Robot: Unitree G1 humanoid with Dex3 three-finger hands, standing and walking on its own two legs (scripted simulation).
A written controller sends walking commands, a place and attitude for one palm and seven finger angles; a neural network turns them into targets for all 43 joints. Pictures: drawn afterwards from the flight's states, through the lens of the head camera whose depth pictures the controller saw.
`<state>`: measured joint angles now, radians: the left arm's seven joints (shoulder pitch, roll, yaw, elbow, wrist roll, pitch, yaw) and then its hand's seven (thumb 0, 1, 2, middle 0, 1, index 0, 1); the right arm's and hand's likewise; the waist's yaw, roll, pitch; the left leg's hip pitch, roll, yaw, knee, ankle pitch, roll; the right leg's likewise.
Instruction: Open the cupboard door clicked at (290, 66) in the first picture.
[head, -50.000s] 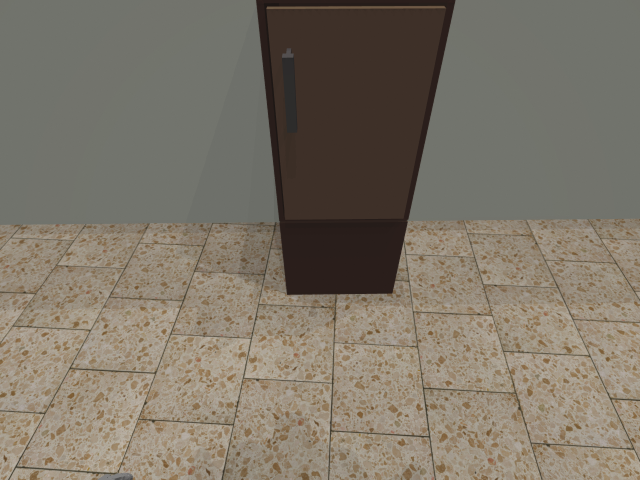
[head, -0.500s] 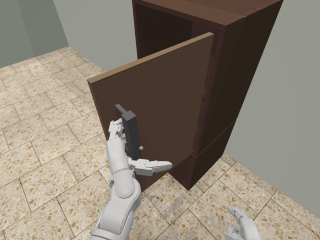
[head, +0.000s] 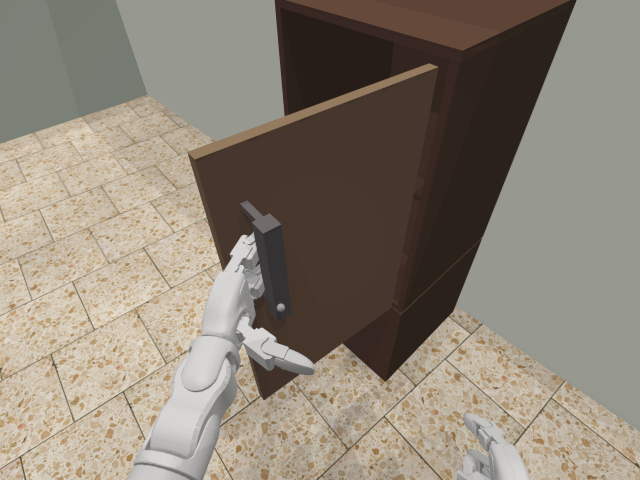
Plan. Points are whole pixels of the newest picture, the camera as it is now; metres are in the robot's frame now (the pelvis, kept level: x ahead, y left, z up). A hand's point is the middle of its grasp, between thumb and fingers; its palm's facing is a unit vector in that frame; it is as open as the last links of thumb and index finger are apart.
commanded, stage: slide the hand sideways off the handle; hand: left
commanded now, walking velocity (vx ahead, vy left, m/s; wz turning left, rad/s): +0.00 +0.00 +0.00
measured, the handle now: (265, 263) +0.36 +0.11 +0.10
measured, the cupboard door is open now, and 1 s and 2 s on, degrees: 84 85 85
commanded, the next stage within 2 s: draw the hand back to the body in 0.90 s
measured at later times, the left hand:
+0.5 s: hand (252, 345) +0.24 +0.10 +0.10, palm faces +0.01 -1.00 -0.02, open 16.3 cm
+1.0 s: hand (210, 382) +0.20 +0.14 +0.09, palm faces +0.00 -1.00 -0.04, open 16.3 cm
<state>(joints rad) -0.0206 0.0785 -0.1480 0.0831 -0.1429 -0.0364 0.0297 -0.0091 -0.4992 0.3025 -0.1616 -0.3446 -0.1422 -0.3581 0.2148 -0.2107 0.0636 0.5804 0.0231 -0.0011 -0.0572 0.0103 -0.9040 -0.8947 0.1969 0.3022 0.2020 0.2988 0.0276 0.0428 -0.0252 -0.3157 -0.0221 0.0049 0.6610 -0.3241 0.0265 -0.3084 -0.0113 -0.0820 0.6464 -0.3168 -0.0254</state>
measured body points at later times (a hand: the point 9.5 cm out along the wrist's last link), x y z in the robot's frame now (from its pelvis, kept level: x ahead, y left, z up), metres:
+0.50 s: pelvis +0.03 -0.02 +0.00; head +0.03 -0.04 +0.45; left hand +0.23 +0.15 +0.10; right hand +0.23 -0.23 -0.07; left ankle +0.02 +0.10 -0.72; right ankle +0.02 -0.10 -0.72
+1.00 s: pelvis +0.02 -0.02 -0.01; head +0.02 -0.04 +0.44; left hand +0.19 +0.19 +0.09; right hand +0.21 -0.25 -0.08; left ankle +0.02 +0.10 -0.72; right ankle +0.02 -0.10 -0.72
